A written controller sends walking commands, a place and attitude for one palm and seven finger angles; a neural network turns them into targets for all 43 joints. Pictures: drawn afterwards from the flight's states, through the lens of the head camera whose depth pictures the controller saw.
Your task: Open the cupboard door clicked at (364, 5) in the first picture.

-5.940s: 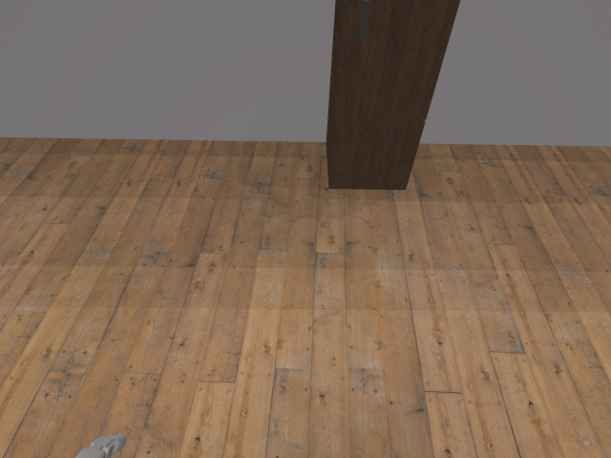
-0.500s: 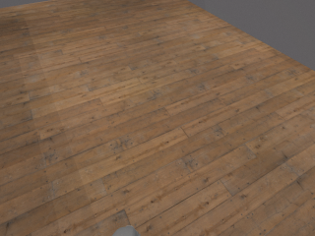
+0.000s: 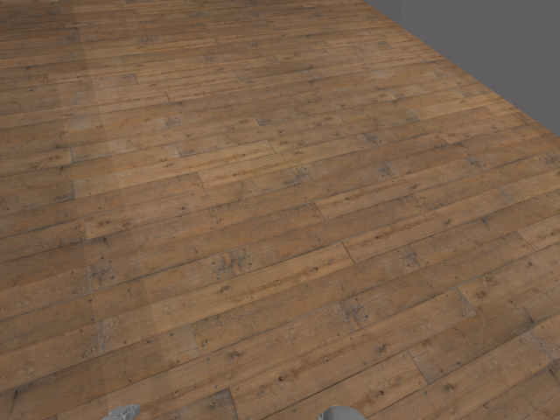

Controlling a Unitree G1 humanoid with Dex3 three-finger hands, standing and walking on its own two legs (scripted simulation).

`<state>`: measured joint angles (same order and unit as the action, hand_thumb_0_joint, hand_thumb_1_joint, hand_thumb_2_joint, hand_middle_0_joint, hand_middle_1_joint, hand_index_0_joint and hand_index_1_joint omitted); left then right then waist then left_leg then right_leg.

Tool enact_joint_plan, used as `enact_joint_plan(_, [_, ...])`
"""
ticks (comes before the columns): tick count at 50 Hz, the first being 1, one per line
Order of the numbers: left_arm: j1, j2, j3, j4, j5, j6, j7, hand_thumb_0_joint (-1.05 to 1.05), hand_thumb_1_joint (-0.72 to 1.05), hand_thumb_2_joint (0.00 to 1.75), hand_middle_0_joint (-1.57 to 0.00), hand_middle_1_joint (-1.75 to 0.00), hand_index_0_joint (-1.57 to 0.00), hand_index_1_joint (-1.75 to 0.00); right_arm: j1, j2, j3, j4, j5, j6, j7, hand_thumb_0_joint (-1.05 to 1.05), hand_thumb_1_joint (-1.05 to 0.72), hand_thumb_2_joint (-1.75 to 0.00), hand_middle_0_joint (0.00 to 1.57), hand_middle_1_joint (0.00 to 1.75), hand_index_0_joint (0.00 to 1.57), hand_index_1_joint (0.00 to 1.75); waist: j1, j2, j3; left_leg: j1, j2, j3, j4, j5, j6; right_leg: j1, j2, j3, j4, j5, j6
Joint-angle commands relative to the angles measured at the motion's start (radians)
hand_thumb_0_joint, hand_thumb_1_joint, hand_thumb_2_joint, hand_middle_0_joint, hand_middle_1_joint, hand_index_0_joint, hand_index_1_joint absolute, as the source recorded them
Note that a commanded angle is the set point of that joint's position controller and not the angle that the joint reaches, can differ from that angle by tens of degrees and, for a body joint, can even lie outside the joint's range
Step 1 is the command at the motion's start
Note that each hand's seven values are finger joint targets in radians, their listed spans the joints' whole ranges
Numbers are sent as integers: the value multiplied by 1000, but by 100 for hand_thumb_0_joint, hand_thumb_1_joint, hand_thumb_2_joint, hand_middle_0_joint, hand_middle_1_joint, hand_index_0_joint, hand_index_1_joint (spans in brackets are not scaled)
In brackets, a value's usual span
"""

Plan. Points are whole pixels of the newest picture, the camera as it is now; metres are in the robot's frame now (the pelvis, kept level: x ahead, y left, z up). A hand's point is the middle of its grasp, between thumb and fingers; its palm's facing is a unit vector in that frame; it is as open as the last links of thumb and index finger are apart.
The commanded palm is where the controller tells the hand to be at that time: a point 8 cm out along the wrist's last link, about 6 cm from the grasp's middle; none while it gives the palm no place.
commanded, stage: turn to face it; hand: left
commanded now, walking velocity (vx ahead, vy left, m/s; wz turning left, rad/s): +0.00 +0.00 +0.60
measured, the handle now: out of the picture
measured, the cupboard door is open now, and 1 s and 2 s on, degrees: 0 0 0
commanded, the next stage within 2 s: none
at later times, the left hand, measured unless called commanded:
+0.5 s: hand out of the picture +0.07 +0.12 -0.13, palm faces +0.30 -0.90 -0.33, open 7.4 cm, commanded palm none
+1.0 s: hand out of the picture -0.16 +0.05 -0.19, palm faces +0.66 -0.71 -0.27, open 7.4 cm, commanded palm none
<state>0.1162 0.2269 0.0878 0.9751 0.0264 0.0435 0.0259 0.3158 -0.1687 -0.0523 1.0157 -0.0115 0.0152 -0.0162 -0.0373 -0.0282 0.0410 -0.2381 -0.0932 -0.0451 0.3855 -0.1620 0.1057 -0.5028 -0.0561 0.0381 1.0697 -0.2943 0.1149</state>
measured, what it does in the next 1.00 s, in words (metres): steps to the right, turning left: right foot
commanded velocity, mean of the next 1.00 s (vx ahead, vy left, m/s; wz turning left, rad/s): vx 0.00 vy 0.00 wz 0.60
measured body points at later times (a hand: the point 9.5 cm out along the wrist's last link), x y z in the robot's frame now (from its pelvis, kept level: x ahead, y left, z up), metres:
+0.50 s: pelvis +0.02 -0.11 +0.00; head +0.06 -0.15 +0.45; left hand +0.05 +0.17 -0.11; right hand +0.14 -0.36 -0.17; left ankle -0.04 +0.05 -0.65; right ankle +0.02 -0.18 -0.75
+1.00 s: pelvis -0.01 -0.10 -0.02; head +0.02 -0.07 +0.43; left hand -0.19 +0.08 -0.17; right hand +0.26 -0.20 -0.15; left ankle -0.09 -0.02 -0.74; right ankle +0.02 -0.17 -0.75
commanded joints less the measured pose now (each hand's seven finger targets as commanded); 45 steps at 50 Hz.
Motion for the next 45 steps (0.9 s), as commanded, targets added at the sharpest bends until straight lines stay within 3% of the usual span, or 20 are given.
enact_joint_plan(1, [-30,74,12,-88,-7,-14,6,0,90,90,-20,-30,-20,-30,64,-193,-50,-57,-7,-17,-12,0,-90,-90,20,30,20,30,-4,144,-72,162,284,-358,-89,271,5,-96,1,22,-22,-42,0])
enact_joint_plan(6, [-90,73,3,-134,-16,-15,7,0,90,90,-20,-30,-20,-30,67,-213,-60,-70,-13,-7,-9,0,-90,-90,20,30,20,30,-19,132,-73,132,288,-441,-68,250,69,-47,26,27,-136,-112,-13])
enact_joint_plan(8, [-91,71,-1,-149,-18,-18,7,0,90,90,-20,-30,-20,-30,60,-223,-65,-76,-15,-3,-8,0,-90,-90,20,30,20,30,-17,136,-84,136,281,-467,-47,290,80,-18,42,29,-204,-132,-21])
enact_joint_plan(13, [-33,80,-7,-162,-27,-26,14,0,90,90,-20,-30,-20,-30,14,-242,-76,-105,-12,7,-1,0,-90,-90,20,30,20,30,0,172,-124,78,236,-471,7,370,52,159,88,18,-400,-102,-45])
enact_joint_plan(15, [20,93,-3,-154,-30,-34,17,0,90,90,-20,-30,-20,-30,-21,-237,-78,-118,-5,9,5,0,-90,-90,20,30,20,30,26,158,-148,17,192,-438,50,317,3,306,81,6,-605,28,-51])
enact_joint_plan(16, [57,126,3,-149,-29,-43,20,0,90,90,-20,-30,-20,-30,-24,-216,-76,-125,4,8,9,0,-90,-90,20,30,20,30,42,104,-164,-96,160,-392,106,173,-44,464,17,48,-733,126,-61])
enact_joint_plan(17, [64,208,18,-154,-17,-53,27,0,90,90,-20,-30,-20,-30,5,-154,-65,-137,14,8,13,0,-90,-90,20,30,20,30,38,-150,-181,-305,57,-221,285,-179,-122,633,-236,287,-822,143,-133])
enact_joint_plan(18, [56,257,21,-171,-8,-52,28,0,90,90,-20,-30,-20,-30,10,-158,-65,-162,-1,9,8,0,-90,-90,20,30,20,30,33,-231,-153,-404,-23,-67,527,-439,-173,552,-453,461,-810,302,-248])
enact_joint_plan(19, [44,232,12,-176,-12,-46,28,0,90,90,-20,-30,-20,-30,-16,-193,-75,-161,-11,16,9,0,-90,-90,20,30,20,30,27,-112,-105,-352,32,-77,689,-419,-159,410,-442,359,-791,328,-287])
enact_joint_plan(20, [-7,166,4,-180,-16,-54,27,0,90,90,-20,-30,-20,-30,-16,-185,-74,-136,-16,29,14,0,-90,-90,20,30,20,30,-5,-128,-56,-352,71,-86,747,-360,-162,363,-355,261,-797,343,-250])
enact_joint_plan(21, [-34,143,-7,-181,-19,-55,21,0,90,90,-20,-30,-20,-30,-4,-178,-72,-117,-15,37,20,0,-90,-90,20,30,20,30,-25,-94,-28,-347,85,-55,798,-287,-173,346,-287,179,-773,381,-223])
enact_joint_plan(22, [-29,120,-17,-182,-20,-57,15,0,90,90,-20,-30,-20,-30,-8,-170,-70,-112,-14,41,28,0,-90,-90,20,30,20,30,-29,-67,-6,-344,95,-31,827,-228,-182,338,-236,88,-743,446,-196])
enact_joint_plan(24, [31,112,-20,-169,-19,-66,11,0,90,90,-20,-30,-20,-30,-19,-161,-64,-114,-10,48,36,0,-90,-90,20,30,20,30,-11,-99,-6,-350,94,-1,843,-171,-194,367,-203,5,-729,564,-146])
enact_joint_plan(27, [119,126,-18,-146,-18,-63,13,0,90,90,-20,-30,-20,-30,-66,-181,-64,-127,-10,64,34,0,-90,-90,20,30,20,30,23,-155,-15,-371,105,10,858,-150,-210,424,-206,-24,-723,595,-118])
enact_joint_plan(28, [140,122,-18,-137,-18,-63,13,0,90,90,-20,-30,-20,-30,-84,-183,-62,-130,-9,67,34,0,-90,-90,20,30,20,30,30,-152,-9,-377,106,11,854,-141,-210,431,-201,-30,-725,601,-98])
enact_joint_plan(31, [182,130,-17,-132,-14,-59,14,0,90,90,-20,-30,-20,-30,-116,-188,-58,-133,-10,74,33,0,-90,-90,20,30,20,30,39,-154,-16,-386,114,15,842,-145,-212,471,-213,-52,-723,597,-86])
enact_joint_plan(35, [223,133,-16,-123,-7,-57,18,0,90,90,-20,-30,-20,-30,-178,-187,-45,-147,-8,70,33,0,-90,-90,20,30,20,30,56,-136,-36,-380,132,27,785,-186,-206,514,-256,-54,-709,608,-142])
enact_joint_plan(39, [259,148,-11,-105,0,-55,19,0,90,90,-20,-30,-20,-30,-254,-171,-29,-168,-6,57,37,0,-90,-90,20,30,20,30,79,-115,-50,-358,148,58,667,-249,-194,539,-314,-48,-699,577,-238])
enact_joint_plan(42, [269,159,-8,-90,3,-51,17,0,90,90,-20,-30,-20,-30,-295,-157,-18,-182,-2,46,40,0,-90,-90,20,30,20,30,91,-127,-60,-293,152,93,545,-271,-178,516,-336,-71,-688,558,-260])
enact_joint_plan(45, [251,180,2,-82,6,-44,13,0,90,90,-20,-30,-20,-30,-291,-141,-10,-190,2,34,41,0,-90,-90,20,30,20,30,92,-145,-72,-188,151,133,392,-286,-154,476,-355,-110,-658,548,-256])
